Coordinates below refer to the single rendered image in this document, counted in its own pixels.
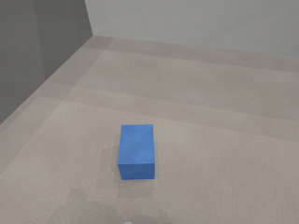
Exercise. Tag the carton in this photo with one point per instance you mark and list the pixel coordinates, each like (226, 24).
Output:
(136, 159)

